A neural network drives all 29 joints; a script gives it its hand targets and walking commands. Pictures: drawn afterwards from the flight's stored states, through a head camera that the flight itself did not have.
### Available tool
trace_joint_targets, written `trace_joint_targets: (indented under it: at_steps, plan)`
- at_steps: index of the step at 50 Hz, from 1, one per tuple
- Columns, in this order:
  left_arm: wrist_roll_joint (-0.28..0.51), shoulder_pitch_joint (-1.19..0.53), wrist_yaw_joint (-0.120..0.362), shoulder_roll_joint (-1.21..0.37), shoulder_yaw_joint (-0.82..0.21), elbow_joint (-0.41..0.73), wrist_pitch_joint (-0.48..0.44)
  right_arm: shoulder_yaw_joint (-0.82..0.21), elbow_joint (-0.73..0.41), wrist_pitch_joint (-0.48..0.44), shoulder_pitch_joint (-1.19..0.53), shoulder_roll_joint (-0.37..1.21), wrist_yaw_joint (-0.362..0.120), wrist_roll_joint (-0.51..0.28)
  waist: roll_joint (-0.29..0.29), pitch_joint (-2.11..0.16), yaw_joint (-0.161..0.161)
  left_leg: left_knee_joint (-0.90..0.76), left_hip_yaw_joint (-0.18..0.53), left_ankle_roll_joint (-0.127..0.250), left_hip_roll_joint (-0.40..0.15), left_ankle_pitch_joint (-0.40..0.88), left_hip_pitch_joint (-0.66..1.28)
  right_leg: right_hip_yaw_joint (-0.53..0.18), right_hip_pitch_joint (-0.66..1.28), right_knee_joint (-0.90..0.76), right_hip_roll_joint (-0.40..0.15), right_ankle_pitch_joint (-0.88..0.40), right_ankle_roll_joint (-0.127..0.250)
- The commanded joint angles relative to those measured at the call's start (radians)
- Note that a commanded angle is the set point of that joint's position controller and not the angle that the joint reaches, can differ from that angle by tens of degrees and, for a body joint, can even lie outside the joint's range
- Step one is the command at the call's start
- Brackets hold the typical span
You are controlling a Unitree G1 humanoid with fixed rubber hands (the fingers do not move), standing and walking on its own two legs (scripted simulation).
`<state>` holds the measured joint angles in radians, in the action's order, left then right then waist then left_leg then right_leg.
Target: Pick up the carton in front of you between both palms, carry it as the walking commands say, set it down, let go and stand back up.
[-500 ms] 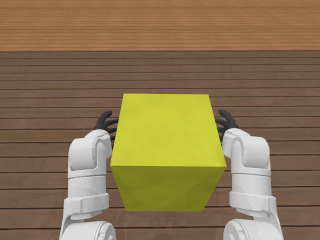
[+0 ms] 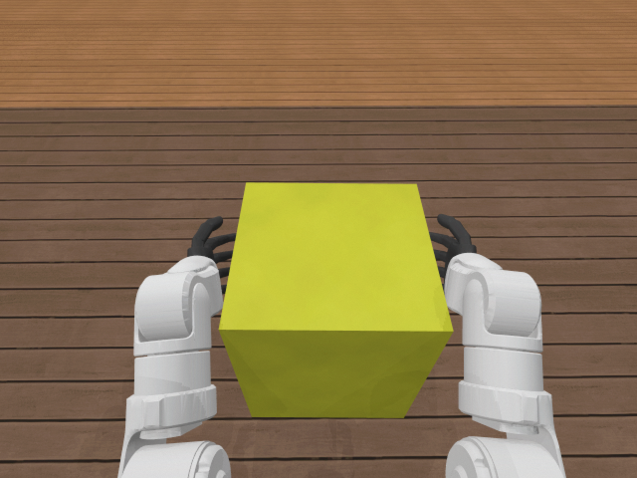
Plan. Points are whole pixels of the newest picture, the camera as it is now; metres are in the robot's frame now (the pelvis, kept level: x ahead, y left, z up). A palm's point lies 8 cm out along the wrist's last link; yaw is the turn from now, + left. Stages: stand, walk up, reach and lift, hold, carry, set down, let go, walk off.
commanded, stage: carry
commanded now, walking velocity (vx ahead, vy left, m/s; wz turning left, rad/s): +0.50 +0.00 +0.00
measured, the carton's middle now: (329, 307) +0.32 +0.00 +0.07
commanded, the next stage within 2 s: none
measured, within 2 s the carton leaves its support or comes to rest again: neither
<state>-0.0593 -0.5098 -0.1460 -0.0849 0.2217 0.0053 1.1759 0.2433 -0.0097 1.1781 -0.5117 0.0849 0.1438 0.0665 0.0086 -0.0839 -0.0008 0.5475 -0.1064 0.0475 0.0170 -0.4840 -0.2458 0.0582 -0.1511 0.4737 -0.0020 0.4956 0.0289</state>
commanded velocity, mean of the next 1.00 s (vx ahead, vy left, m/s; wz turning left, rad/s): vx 0.50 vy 0.00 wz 0.00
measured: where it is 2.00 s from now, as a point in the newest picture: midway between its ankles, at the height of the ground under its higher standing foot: (324, 239)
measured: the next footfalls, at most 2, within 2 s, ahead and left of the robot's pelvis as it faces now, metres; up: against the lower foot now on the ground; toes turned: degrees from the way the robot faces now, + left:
right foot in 0.40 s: +0.24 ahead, -0.08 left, +0.04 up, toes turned -4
left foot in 0.78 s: +0.55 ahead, +0.08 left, +0.09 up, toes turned +8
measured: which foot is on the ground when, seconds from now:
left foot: down 0.00-0.42, up 0.44-0.76, down 0.78-1.00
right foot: down 0.00-0.20, up 0.22-0.38, down 0.40-0.80, up 0.82-1.00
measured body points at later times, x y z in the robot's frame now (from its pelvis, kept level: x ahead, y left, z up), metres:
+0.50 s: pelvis +0.18 -0.02 +0.01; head +0.21 -0.01 +0.46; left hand +0.53 +0.15 +0.15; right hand +0.56 -0.15 +0.16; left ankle +0.04 +0.08 -0.63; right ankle +0.19 -0.08 -0.70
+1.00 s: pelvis +0.50 +0.01 +0.09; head +0.55 +0.00 +0.53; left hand +0.90 +0.09 +0.22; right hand +0.85 -0.21 +0.22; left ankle +0.50 +0.07 -0.65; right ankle +0.53 -0.12 -0.54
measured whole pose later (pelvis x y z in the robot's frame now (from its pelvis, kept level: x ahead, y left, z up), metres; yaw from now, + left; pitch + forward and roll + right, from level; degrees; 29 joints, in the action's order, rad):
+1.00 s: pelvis +0.50 +0.01 +0.09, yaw -1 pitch +2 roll +0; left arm -0.08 -0.69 -0.16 -0.12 0.33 0.16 1.24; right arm 0.28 -0.12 1.21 -0.67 0.05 0.18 -0.02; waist -0.01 0.07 0.16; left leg 0.50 -0.16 0.08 0.02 -0.43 -0.28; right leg 0.02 -0.73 1.30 -0.02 0.44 0.06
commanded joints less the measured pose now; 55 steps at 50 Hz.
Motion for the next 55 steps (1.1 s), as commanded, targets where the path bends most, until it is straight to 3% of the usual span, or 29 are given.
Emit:
trace_joint_targets:
  at_steps: [1,4,6,9,11,14,16,18,19,20,21,22,23,25,28,33,34,36,37,38,39,40,41,43,45,48,51,53,55]
  plan:
    - [0.315,-0.774,0.074,-0.789,-0.611,0.144,0.006,-0.631,-0.133,0.012,-0.772,0.784,-0.078,-0.324,0.056,-0.177,-0.005,-0.042,0.122,0.041,-0.093,-0.141,-0.051,-0.218,-0.016,-0.152,-0.181,0.246,0.086]
    - [0.299,-0.727,0.047,-0.707,-0.575,0.121,0.034,-0.590,-0.100,0.043,-0.714,0.713,-0.054,-0.317,0.039,-0.252,0.007,-0.038,0.131,0.056,-0.095,-0.073,0.026,-0.197,0.000,-0.096,-0.182,0.175,0.084]
    - [0.288,-0.713,0.037,-0.686,-0.546,0.093,0.058,-0.549,-0.051,0.065,-0.678,0.684,-0.045,-0.302,-0.075,-0.241,0.031,-0.124,0.274,0.102,-0.169,-0.082,0.162,-0.078,-0.154,0.066,-0.107,0.098,0.048]
    - [0.279,-0.722,0.042,-0.701,-0.514,0.045,0.082,-0.509,-0.003,0.077,-0.692,0.682,-0.043,-0.287,-0.241,-0.185,0.074,-0.195,0.538,0.226,-0.329,0.263,0.439,0.059,-0.515,0.287,-0.002,0.068,0.007]
    - [0.282,-0.766,0.050,-0.737,-0.496,0.030,0.080,-0.533,-0.032,0.072,-0.760,0.734,-0.052,-0.308,-0.177,-0.171,0.116,-0.186,0.570,0.253,-0.365,0.483,0.550,0.055,-0.685,0.372,0.013,0.208,0.010]
    - [0.260,-0.752,0.057,-0.799,-0.465,0.010,0.052,-0.614,-0.118,0.047,-0.889,0.844,-0.074,-0.380,-0.094,-0.226,0.144,-0.163,0.479,0.219,-0.339,0.595,0.676,0.058,-0.778,0.455,0.017,0.270,0.013]
    - [0.237,-0.766,0.054,-0.812,-0.464,0.057,0.030,-0.665,-0.196,0.022,-0.978,0.905,-0.088,-0.436,-0.098,-0.318,0.085,-0.147,0.317,0.162,-0.297,0.580,0.584,0.095,-0.572,0.341,0.024,0.163,0.015]
    - [0.214,-0.795,0.038,-0.775,-0.455,0.109,0.019,-0.692,-0.231,0.018,-1.016,0.926,-0.097,-0.479,-0.058,-0.407,-0.131,0.058,0.057,0.041,-0.189,0.683,0.105,0.220,0.158,0.109,0.131,-0.173,0.037]
    - [0.202,-0.757,0.030,-0.738,-0.450,0.101,0.019,-0.681,-0.226,0.023,-1.000,0.896,-0.094,-0.474,0.080,-0.461,-0.212,0.298,-0.029,0.000,-0.127,0.584,-0.152,0.117,0.492,0.074,0.084,-0.150,0.067]
    - [0.195,-0.728,0.024,-0.709,-0.465,0.094,0.021,-0.656,-0.219,0.033,-0.965,0.864,-0.091,-0.449,0.384,-0.449,-0.209,0.608,-0.007,-0.052,0.031,-0.060,-0.447,-0.491,0.587,-0.131,-0.221,0.113,0.179]
    - [0.217,-0.740,0.029,-0.724,-0.511,0.130,0.029,-0.608,-0.183,0.044,-0.900,0.817,-0.085,-0.417,0.296,-0.392,-0.134,0.757,0.134,-0.028,0.063,-0.153,-0.541,-0.796,0.514,-0.214,-0.311,-0.071,0.281]
    - [0.244,-0.783,0.039,-0.763,-0.551,0.175,0.043,-0.580,-0.143,0.050,-0.858,0.797,-0.082,-0.377,0.087,-0.335,-0.109,0.887,0.162,-0.007,0.012,-0.110,-0.557,-0.715,0.458,-0.104,-0.317,-0.279,0.326]
    - [0.283,-0.792,0.055,-0.790,-0.594,0.201,0.054,-0.552,-0.102,0.054,-0.773,0.781,-0.081,-0.329,-0.014,-0.346,-0.107,0.935,0.147,0.006,-0.015,-0.130,-0.608,-0.630,0.446,-0.070,-0.302,-0.397,0.319]
    - [0.397,-0.924,0.089,-0.878,-0.705,0.264,0.053,-0.495,-0.082,0.051,-0.693,0.758,-0.070,-0.230,-0.105,-0.352,-0.079,0.866,0.141,0.014,-0.066,-0.092,-0.628,-0.472,0.444,-0.051,-0.273,-0.421,0.235]
    - [0.501,-1.007,0.126,-0.919,-0.754,0.285,0.035,-0.460,-0.078,0.048,-0.671,0.744,-0.056,-0.146,0.022,-0.282,-0.080,0.766,0.059,-0.003,-0.063,-0.101,-0.640,-0.393,0.361,-0.133,-0.257,-0.386,0.213]
    - [0.521,-0.974,0.141,-0.868,-0.695,0.196,0.044,-0.478,-0.087,0.052,-0.713,0.683,-0.025,-0.105,0.078,-0.225,-0.080,0.310,-0.088,0.017,-0.008,0.081,-0.382,-0.135,0.188,-0.211,-0.161,-0.765,0.175]
    - [0.505,-0.923,0.139,-0.857,-0.673,0.151,0.048,-0.482,-0.072,0.060,-0.696,0.679,-0.023,-0.102,0.124,-0.260,-0.054,0.246,-0.134,0.034,0.047,0.130,-0.208,-0.076,0.130,-0.173,-0.160,-0.978,0.160]
    - [0.455,-0.864,0.135,-0.856,-0.630,0.108,0.055,-0.499,-0.053,0.070,-0.670,0.701,-0.033,-0.123,0.203,-0.397,0.086,0.154,-0.227,0.057,0.142,0.151,0.126,0.056,0.112,0.157,-0.170,-1.418,0.106]
    - [0.425,-0.856,0.130,-0.849,-0.605,0.095,0.060,-0.516,-0.055,0.071,-0.661,0.722,-0.045,-0.150,0.139,-0.489,0.172,0.073,-0.132,0.082,0.085,0.154,0.391,0.080,-0.030,0.425,-0.130,-1.264,0.058]
    - [0.394,-0.831,0.122,-0.858,-0.580,0.088,0.062,-0.555,-0.070,0.069,-0.684,0.752,-0.059,-0.198,-0.107,-0.553,0.165,-0.066,0.332,0.203,-0.167,0.083,0.614,0.004,-0.286,0.732,-0.030,-0.562,0.015]
    - [0.372,-0.816,0.119,-0.861,-0.560,0.105,0.064,-0.602,-0.114,0.063,-0.728,0.790,-0.068,-0.244,-0.308,-0.596,0.109,-0.193,0.828,0.324,-0.408,0.295,0.697,-0.049,-0.532,1.054,0.115,0.042,-0.018]
    - [0.346,-0.844,0.111,-0.870,-0.545,0.147,0.059,-0.657,-0.189,0.058,-0.819,0.869,-0.082,-0.304,-0.170,-0.541,0.102,-0.149,0.797,0.342,-0.351,0.430,0.635,-0.167,-0.618,1.177,0.070,-0.002,0.024]
    - [0.317,-0.846,0.105,-0.869,-0.529,0.176,0.056,-0.705,-0.238,0.057,-0.875,0.925,-0.097,-0.364,-0.052,-0.443,0.101,-0.105,0.657,0.302,-0.315,0.569,0.525,-0.148,-0.663,1.181,0.037,-0.015,0.035]
    - [0.225,-0.812,0.076,-0.799,-0.473,0.144,0.046,-0.778,-0.290,0.052,-1.026,0.983,-0.124,-0.481,0.035,-0.375,0.056,-0.132,0.504,0.196,-0.291,0.368,0.410,-0.138,-0.676,1.066,-0.027,-0.042,0.041]
    - [0.145,-0.736,0.049,-0.729,-0.446,0.136,0.039,-0.788,-0.275,0.036,-0.999,0.975,-0.139,-0.525,-0.013,-0.361,0.053,-0.165,0.412,0.151,-0.267,0.300,0.373,-0.084,-0.658,0.905,-0.043,-0.023,0.042]
    - [0.101,-0.720,0.039,-0.686,-0.458,0.125,0.040,-0.742,-0.232,0.038,-0.971,0.921,-0.142,-0.535,-0.083,-0.318,0.088,-0.207,0.328,0.185,-0.266,0.436,0.366,-0.013,-0.662,0.709,-0.042,-0.090,0.022]
    - [0.104,-0.744,0.040,-0.673,-0.470,0.128,0.055,-0.709,-0.195,0.054,-0.974,0.896,-0.142,-0.525,-0.119,-0.280,0.078,-0.234,0.181,0.158,-0.224,0.515,0.275,0.047,-0.517,0.414,-0.028,-0.162,0.017]
    - [0.114,-0.735,0.045,-0.669,-0.471,0.094,0.076,-0.672,-0.132,0.071,-0.928,0.864,-0.138,-0.491,-0.154,-0.278,0.048,-0.246,0.109,0.137,-0.236,0.588,0.190,0.124,-0.335,0.271,0.010,-0.213,0.026]
    - [0.146,-0.739,0.059,-0.685,-0.479,0.050,0.094,-0.628,-0.076,0.089,-0.878,0.830,-0.129,-0.435,-0.159,-0.341,-0.038,-0.033,0.013,0.091,-0.232,0.841,0.148,0.214,-0.098,0.198,0.075,-0.204,0.038]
